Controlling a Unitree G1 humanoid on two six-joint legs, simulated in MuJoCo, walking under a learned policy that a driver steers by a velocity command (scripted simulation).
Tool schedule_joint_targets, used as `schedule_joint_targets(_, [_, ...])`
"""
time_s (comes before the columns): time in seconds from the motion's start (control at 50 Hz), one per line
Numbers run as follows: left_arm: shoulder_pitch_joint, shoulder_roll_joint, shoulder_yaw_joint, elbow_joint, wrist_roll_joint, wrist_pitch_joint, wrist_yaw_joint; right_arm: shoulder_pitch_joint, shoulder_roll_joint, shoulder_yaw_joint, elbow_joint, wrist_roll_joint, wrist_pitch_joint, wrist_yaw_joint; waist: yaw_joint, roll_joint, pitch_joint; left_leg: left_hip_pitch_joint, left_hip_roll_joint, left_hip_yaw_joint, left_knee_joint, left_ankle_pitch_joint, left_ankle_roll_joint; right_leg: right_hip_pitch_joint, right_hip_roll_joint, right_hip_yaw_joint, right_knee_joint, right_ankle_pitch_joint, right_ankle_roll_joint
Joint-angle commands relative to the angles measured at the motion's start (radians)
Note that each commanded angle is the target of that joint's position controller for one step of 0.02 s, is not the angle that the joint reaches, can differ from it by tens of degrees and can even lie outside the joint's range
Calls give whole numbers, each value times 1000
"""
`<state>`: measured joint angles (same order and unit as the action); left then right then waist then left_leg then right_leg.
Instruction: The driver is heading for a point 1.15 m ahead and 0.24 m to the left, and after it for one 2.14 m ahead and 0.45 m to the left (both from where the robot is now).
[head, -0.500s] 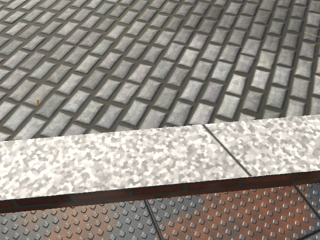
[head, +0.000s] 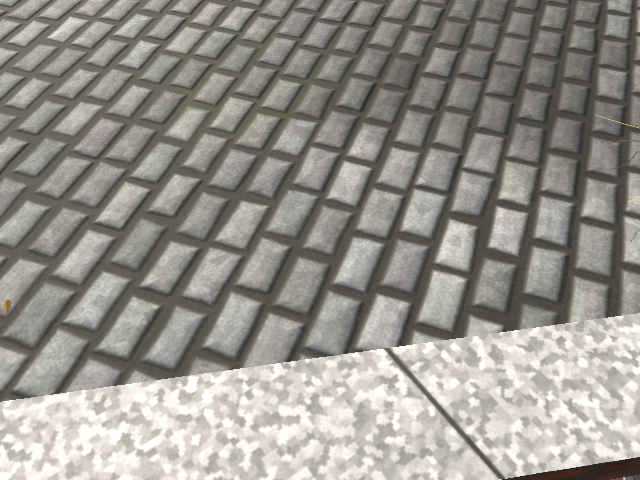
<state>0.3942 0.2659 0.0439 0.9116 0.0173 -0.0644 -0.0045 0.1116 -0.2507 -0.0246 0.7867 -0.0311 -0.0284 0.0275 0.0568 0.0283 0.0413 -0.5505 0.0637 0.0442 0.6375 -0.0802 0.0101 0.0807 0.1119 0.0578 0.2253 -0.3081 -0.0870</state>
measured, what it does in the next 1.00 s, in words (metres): climbs: left foot, then right foot 0.12 m higher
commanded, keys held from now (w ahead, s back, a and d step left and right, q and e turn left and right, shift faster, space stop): w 0.42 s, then w+q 0.58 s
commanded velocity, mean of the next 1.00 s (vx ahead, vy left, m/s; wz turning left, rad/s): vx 0.50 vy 0.00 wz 0.19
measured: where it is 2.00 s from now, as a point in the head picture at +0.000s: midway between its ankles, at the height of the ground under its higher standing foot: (340, 277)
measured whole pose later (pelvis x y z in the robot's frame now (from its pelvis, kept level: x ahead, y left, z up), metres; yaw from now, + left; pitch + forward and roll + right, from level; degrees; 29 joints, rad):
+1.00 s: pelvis +0.59 -0.03 +0.12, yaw +14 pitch +3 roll -1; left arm 0.37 0.15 -0.02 1.02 0.11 -0.14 -0.01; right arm 0.11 -0.21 -0.03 0.83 -0.02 -0.12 0.12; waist 0.03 0.03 -0.07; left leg -0.92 0.05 -0.10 1.23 0.07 0.09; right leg -0.13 0.04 -0.29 0.39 -0.33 -0.09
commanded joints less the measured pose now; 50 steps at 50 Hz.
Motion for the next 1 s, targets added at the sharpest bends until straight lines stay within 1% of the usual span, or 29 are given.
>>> schedule_joint_targets(0.02, [-20,166,34,-30,3,-15,14,21,-103,-29,-52,-2,-23,-16,-61,-93,2,175,-67,26,-47,-82,46,-72,-287,90,116,864,-81])
schedule_joint_targets(0.06, [-41,166,30,-22,-1,-16,14,292,-143,-52,31,-17,-42,-35,-188,-45,-129,504,-63,5,-178,-40,93,-161,-210,36,467,869,-45])
schedule_joint_targets(0.08, [-22,82,6,-54,2,-19,15,436,-236,-70,46,-35,-48,-49,-213,102,-235,685,203,-299,-223,-56,141,-329,-120,-20,801,444,-18])
schedule_joint_targets(0.1, [123,27,2,-47,-19,-14,8,417,-307,-89,72,-21,-37,-37,-112,300,-268,781,363,-721,-370,-28,260,-593,43,9,1017,-221,2])
schedule_joint_targets(0.12, [64,100,12,-21,13,-1,14,295,-209,-71,48,7,-30,-26,-86,72,-135,643,318,-643,-386,-265,240,-645,-53,80,1070,-156,-13])
schedule_joint_targets(0.14, [-14,110,18,-32,17,0,2,201,-131,-50,25,13,-29,-19,-77,20,-43,527,271,-519,-414,-334,229,-660,-92,49,1065,-73,-11])
schedule_joint_targets(0.18, [-65,82,12,-46,21,9,-13,167,-79,-31,38,10,-37,-22,-49,27,25,421,181,-348,-474,-226,184,-644,-149,18,999,18,5])
schedule_joint_targets(0.26, [-64,34,1,-46,28,36,-29,279,-94,-36,113,19,-62,-24,-29,26,-7,444,150,-219,-465,78,199,-733,-166,-45,1134,66,54])
schedule_joint_targets(0.36, [-277,-18,-11,-136,29,59,-9,467,-64,-26,200,9,-59,-37,-95,70,37,582,167,-222,-474,69,269,-1146,-186,-124,1483,-43,81])
schedule_joint_targets(0.44, [-511,-80,-52,-293,19,50,21,511,-48,-6,241,-5,-70,-41,-97,17,129,631,220,-274,-487,-135,255,-1582,-210,-102,1754,-235,21])
schedule_joint_targets(0.48, [-608,-95,-81,-378,19,36,12,512,-47,5,262,-1,-70,-48,-97,-8,135,585,169,-237,-537,-140,211,-1581,-224,-151,1586,-254,13])
schedule_joint_targets(0.54, [-570,-113,-106,-431,22,48,-11,500,-32,12,280,28,-48,-71,-82,4,55,439,146,-159,-681,268,218,-1129,-223,-179,1183,-63,-5])
schedule_joint_targets(0.56, [-484,-105,-100,-399,-1,50,-16,424,-25,22,249,41,-50,-62,-39,7,6,378,108,-91,-672,520,209,-871,-176,-217,1026,14,-22])
schedule_joint_targets(0.6, [-291,-44,-65,-334,0,54,-4,405,-143,-3,221,40,-58,-44,51,85,-186,460,135,-67,-411,1243,186,-520,-56,-254,955,-30,-35])
schedule_joint_targets(0.62, [-142,-15,-46,-303,-5,49,5,402,-201,-26,221,37,-57,-39,121,147,-291,555,155,-94,-212,1388,164,-405,-38,-202,872,-47,-44])
schedule_joint_targets(0.64, [-13,29,-23,-267,-1,37,8,345,-216,-44,213,42,-60,-27,193,148,-342,550,134,-83,53,1272,119,-283,-71,-98,717,-39,-70])
schedule_joint_targets(0.66, [73,141,15,-231,30,17,11,413,-94,-29,183,57,-73,-16,134,-54,-434,352,26,-83,409,639,86,-101,-331,311,512,-226,-115])
schedule_joint_targets(0.68, [75,233,48,-199,9,32,6,425,-7,-32,112,40,-75,6,78,-314,-499,97,-172,-150,755,-201,50,-10,-519,844,120,-153,-120])
schedule_joint_targets(0.7, [163,116,-19,-148,76,23,-45,425,-49,-48,207,-38,-77,114,142,-269,-211,-243,-190,-453,1126,24,116,-186,-420,856,132,-482,-153])
schedule_joint_targets(0.72, [41,66,-12,-92,47,1,-66,387,-35,-54,185,-24,-88,117,36,-206,-36,-333,-156,-374,1248,36,138,-386,-412,642,154,-468,-181])
schedule_joint_targets(0.74, [-91,-5,-26,-65,35,-13,-67,370,10,-29,158,-39,-90,95,-24,-35,-106,-319,-137,-317,1334,39,172,-437,-425,519,184,-325,-213])
schedule_joint_targets(0.76, [-166,-97,-51,-37,35,-27,-61,313,66,2,114,-51,-89,81,-73,58,-128,-344,-85,-297,1339,48,205,-465,-429,402,199,-201,-200])
schedule_joint_targets(0.78, [-215,-183,-77,-1,44,-32,-50,289,102,23,97,-41,-74,75,-118,67,-104,-362,-37,-306,1310,103,236,-515,-408,314,160,-121,-146])
schedule_joint_targets(0.8, [-216,-205,-90,17,62,-40,-40,296,89,30,93,-35,-63,75,-149,55,-100,-365,6,-295,1260,150,229,-543,-413,230,138,5,-88])
schedule_joint_targets(0.84, [-275,-144,-69,14,57,-67,-21,237,51,20,62,3,-57,87,-172,16,-78,-323,37,-238,1055,108,183,-602,-345,6,60,49,-23])
schedule_joint_targets(0.9, [-228,-56,-61,15,77,-106,3,89,-46,-20,12,-10,-90,104,-133,-75,-99,-220,42,-150,840,157,115,-577,-252,-211,13,278,52])
schedule_joint_targets(0.94, [-85,25,-40,44,83,-104,13,1,-46,-29,-4,16,-103,99,-53,-108,-101,-304,-14,-131,707,180,84,-353,-238,-246,17,453,93])
schedule_joint_targets(0.96, [-19,52,-36,60,98,-97,9,-23,-38,-31,-10,18,-105,91,-40,-107,-87,-354,-9,-161,592,174,62,-226,-309,-227,20,627,76])
schedule_joint_targets(1.0, [64,71,-24,92,92,-88,-11,-76,-10,-28,-19,20,-92,80,-27,-90,-70,-394,-15,-158,402,149,43,-47,-351,-231,8,803,47])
